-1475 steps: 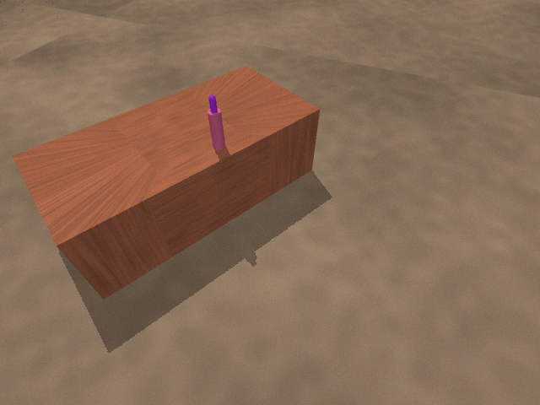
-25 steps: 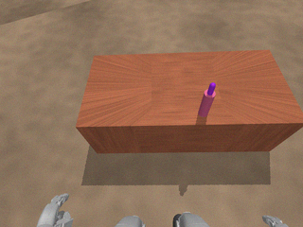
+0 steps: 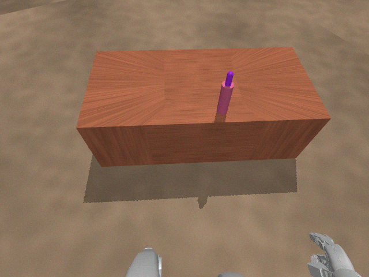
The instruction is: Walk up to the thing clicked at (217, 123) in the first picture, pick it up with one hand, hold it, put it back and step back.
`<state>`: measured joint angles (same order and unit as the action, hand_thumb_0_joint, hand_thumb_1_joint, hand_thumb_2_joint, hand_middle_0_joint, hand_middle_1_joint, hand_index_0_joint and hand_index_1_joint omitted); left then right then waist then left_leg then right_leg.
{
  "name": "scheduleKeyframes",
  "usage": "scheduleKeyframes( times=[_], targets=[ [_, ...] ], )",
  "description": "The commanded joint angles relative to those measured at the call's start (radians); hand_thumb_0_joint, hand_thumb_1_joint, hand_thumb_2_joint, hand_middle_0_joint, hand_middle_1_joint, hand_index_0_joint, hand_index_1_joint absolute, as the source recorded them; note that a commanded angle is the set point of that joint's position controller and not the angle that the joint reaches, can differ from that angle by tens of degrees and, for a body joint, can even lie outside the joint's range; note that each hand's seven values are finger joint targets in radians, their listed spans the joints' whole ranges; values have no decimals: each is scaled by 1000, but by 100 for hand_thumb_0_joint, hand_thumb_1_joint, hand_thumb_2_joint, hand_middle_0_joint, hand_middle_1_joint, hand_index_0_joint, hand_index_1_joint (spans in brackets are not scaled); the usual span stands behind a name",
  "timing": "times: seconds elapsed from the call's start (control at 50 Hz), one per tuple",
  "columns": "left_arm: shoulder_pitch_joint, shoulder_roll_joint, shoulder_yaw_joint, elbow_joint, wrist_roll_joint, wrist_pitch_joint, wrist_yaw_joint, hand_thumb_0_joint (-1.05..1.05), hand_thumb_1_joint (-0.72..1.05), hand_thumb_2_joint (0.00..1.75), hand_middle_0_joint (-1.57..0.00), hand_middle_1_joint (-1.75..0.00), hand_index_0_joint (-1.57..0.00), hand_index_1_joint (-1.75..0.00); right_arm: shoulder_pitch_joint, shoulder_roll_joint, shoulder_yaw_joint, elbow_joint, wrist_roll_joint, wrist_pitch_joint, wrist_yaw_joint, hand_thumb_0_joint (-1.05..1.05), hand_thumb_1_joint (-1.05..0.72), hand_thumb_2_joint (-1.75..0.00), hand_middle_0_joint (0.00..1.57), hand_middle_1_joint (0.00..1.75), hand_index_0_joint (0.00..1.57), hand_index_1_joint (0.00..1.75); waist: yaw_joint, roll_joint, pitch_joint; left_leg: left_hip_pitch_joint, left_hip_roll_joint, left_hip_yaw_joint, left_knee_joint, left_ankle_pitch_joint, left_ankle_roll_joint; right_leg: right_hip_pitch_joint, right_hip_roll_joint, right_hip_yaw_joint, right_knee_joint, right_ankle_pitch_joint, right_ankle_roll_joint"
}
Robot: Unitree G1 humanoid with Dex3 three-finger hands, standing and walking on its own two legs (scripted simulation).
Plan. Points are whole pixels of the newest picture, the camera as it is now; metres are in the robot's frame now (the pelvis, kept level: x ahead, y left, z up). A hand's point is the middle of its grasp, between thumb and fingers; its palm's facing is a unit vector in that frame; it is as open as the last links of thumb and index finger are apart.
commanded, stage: step back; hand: right
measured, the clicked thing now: (225, 93) +0.84 -0.14 -0.24
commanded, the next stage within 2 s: stand in 1.86 s
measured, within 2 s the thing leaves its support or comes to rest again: neither
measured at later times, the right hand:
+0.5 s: hand out of the picture -0.06 -0.28 -0.13, palm faces -0.18 +0.89 -0.42, open 7.4 cm
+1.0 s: hand out of the picture -0.16 -0.32 -0.15, palm faces -0.17 +0.92 -0.36, open 7.4 cm
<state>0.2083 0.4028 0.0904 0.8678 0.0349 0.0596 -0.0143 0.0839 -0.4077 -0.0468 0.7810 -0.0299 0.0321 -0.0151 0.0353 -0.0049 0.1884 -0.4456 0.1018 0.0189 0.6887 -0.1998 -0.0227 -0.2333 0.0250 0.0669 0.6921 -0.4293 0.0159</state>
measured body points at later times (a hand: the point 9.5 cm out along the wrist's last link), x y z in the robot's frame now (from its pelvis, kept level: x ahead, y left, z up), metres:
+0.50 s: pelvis -0.15 -0.03 +0.01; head -0.10 -0.01 +0.46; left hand -0.06 +0.29 -0.11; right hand -0.05 -0.33 -0.10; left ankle -0.14 +0.09 -0.71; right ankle -0.13 -0.16 -0.64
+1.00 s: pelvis -0.26 -0.07 +0.01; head -0.23 -0.08 +0.46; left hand -0.24 +0.26 -0.09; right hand -0.15 -0.37 -0.12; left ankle -0.27 +0.06 -0.71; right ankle -0.26 -0.20 -0.71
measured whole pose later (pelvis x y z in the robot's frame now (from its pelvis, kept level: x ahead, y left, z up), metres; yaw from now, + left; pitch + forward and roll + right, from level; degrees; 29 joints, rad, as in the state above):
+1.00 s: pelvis -0.26 -0.07 +0.01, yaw +7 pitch -2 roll +0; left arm 0.23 0.38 0.06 0.93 0.05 -0.01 0.00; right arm 0.21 -0.40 -0.05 0.96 -0.03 0.03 0.01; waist 0.03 0.04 0.08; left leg -0.28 -0.01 -0.04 0.65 -0.41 -0.01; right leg -0.25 -0.04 -0.01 0.66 -0.38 0.01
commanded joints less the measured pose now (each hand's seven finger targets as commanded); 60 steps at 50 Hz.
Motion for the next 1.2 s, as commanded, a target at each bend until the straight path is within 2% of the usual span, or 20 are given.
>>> scheduleKeyframes(
  times=[0.0, 0.02, 0.04, 0.12, 0.26, 0.32, 0.36, 0.4, 0.46, 0.6, 0.66, 0.7, 0.72, 0.74, 0.8, 0.88, 0.96, 1.02, 1.04, 1.18],
  targets=[
    [135, 281, 83, -56, 21, -33, 9, 0, 90, 90, -20, -30, -20, -30, 20, -164, -57, -84, 19, 3, -9, 0, -90, -90, 20, 30, 20, 30, 21, -139, -215, -148, -128, -110, 128, -274, 53, 95, -248, 365, -334, 54, -136],
    [17, 388, 97, -105, 24, -28, 12, 0, 90, 90, -20, -30, -20, -30, -16, -177, -71, -81, 16, 3, -32, 0, -90, -90, 20, 30, 20, 30, 52, -314, -155, -80, -186, -117, 379, -432, 18, -191, -431, 553, -438, 33, -303],
    [-64, 372, 94, -130, 16, -32, 18, 0, 90, 90, -20, -30, -20, -30, -1, -221, -90, -62, 18, 6, -36, 0, -90, -90, 20, 30, 20, 30, 17, -277, -67, -12, -132, -199, 515, -411, 19, -371, -461, 571, -492, -46, -314],
    [-145, 200, 58, -146, 11, -36, 29, 0, 90, 90, -20, -30, -20, -30, 128, -161, -48, 17, 31, -5, -28, 0, -90, -90, 20, 30, 20, 30, -60, -161, -119, -58, -224, -172, 526, -236, 18, -132, -184, 103, -268, 363, -156],
    [-33, 207, 55, -160, 10, -20, 53, 0, 90, 90, -20, -30, -20, -30, 138, -141, -36, -5, 7, -33, -28, 0, -90, -90, 20, 30, 20, 30, 14, -239, -264, -15, -110, -63, 34, -312, 11, 208, -294, 164, -124, 675, -217],
    [-74, 195, 35, -179, -9, 0, 41, 0, 90, 90, -20, -30, -20, -30, 230, -152, -55, 46, 3, -37, -22, 0, -90, -90, 20, 30, 20, 30, -24, -143, -303, 196, -128, -28, -309, 42, 41, 110, -220, 90, 6, 569, -142],
    [-48, 123, 14, -188, -19, 3, 35, 0, 90, 90, -20, -30, -20, -30, 166, -295, -88, 24, -17, -29, -20, 0, -90, -90, 20, 30, 20, 30, 3, 197, -280, 360, 194, -462, -315, 326, 191, -285, 7, -56, 254, -49, -40],
    [-136, 198, 38, -180, -11, 7, 50, 0, 90, 90, -20, -30, -20, -30, 92, -351, -95, -6, -13, -32, -23, 0, -90, -90, 20, 30, 20, 30, -47, 215, -208, 63, 349, -577, -353, 305, 353, -165, -5, 91, 526, -228, -27],
    [-41, 175, 35, -124, -27, 9, 35, 0, 90, 90, -20, -30, -20, -30, 9, -230, -58, -22, -18, -31, -29, 0, -90, -90, 20, 30, 20, 30, 21, 107, -197, 139, 144, -239, -256, 410, 248, -230, 78, 115, 603, -86, -31],
    [-27, 151, 15, -86, -10, -51, 29, 0, 90, 90, -20, -30, -20, -30, 94, -218, -69, -1, -11, -10, -5, 0, -90, -90, 20, 30, 20, 30, -62, 216, -268, 361, 110, -212, -205, 89, 243, -143, -2, -42, 4, -77, 8],
    [94, 154, 24, 2, -1, -82, 39, 0, 90, 90, -20, -30, -20, -30, 47, -208, -59, 7, -1, 15, 5, 0, -90, -90, 20, 30, 20, 30, -3, 151, -297, 234, 54, -132, -26, 54, 168, 107, 2, -60, -413, 160, -23],
    [72, 286, 58, -4, 22, -91, 41, 0, 90, 90, -20, -30, -20, -30, 55, -103, -26, -25, 2, 8, 6, 0, -90, -90, 20, 30, 20, 30, -4, -163, -212, -181, -135, -102, 148, -332, 54, 175, -250, 406, -378, 43, -110],
    [-13, 369, 70, -39, 27, -89, 44, 0, 90, 90, -20, -30, -20, -30, -19, -157, -49, -23, 1, 8, -10, 0, -90, -90, 20, 30, 20, 30, 44, -185, -173, -57, -107, -209, 250, -391, 21, -109, -431, 549, -410, -13, -270],
    [-96, 349, 65, -50, 18, -90, 45, 0, 90, 90, -20, -30, -20, -30, -10, -206, -70, 1, 3, 8, -8, 0, -90, -90, 20, 30, 20, 30, 7, -169, -90, 23, -71, -232, 338, -349, 20, -268, -441, 537, -438, -89, -281],
    [-112, 221, 33, -34, 6, -102, 46, 0, 90, 90, -20, -30, -20, -30, 44, -160, -47, 57, 20, -7, 3, 0, -90, -90, 20, 30, 20, 30, -42, -89, -93, -37, -156, -171, 306, -220, 24, -45, -231, 161, -290, 349, -173],
    [14, 251, 44, -5, 12, -104, 38, 0, 90, 90, -20, -30, -20, -30, -3, -147, -37, 45, 4, -27, 14, 0, -90, -90, 20, 30, 20, 30, 36, -167, -126, -24, -117, -83, 87, -275, 5, 74, -237, 169, -281, 225, -181],
    [-52, 250, 32, -22, 2, -85, 27, 0, 90, 90, -20, -30, -20, -30, 109, -142, -57, 101, -4, -53, 22, 0, -90, -90, 20, 30, 20, 30, -28, -173, -175, 253, -130, -4, -276, -159, 29, -16, -246, 135, -204, 158, -162],
    [-35, 125, -11, -28, -21, -81, 28, 0, 90, 90, -20, -30, -20, -30, 155, -277, -91, 114, -14, -72, 13, 0, -90, -90, 20, 30, 20, 30, -46, 166, -213, 460, 213, -572, -436, -316, 213, -363, -11, -109, 185, -118, -39],
    [-90, 208, 10, -19, -8, -82, 33, 0, 90, 90, -20, -30, -20, -30, 152, -320, -103, 116, -8, -68, 18, 0, -90, -90, 20, 30, 20, 30, -75, 117, -162, 274, 261, -606, -459, -459, 292, -281, -74, -18, 238, -181, -44],
    [7, 157, 15, 55, -15, -105, 10, 0, 90, 90, -20, -30, -20, -30, 46, -206, -66, 101, -5, -55, 27, 0, -90, -90, 20, 30, 20, 30, -11, 161, -124, 95, 64, -242, -354, -281, 163, 24, -24, -118, -139, 87, -31]
  ],
)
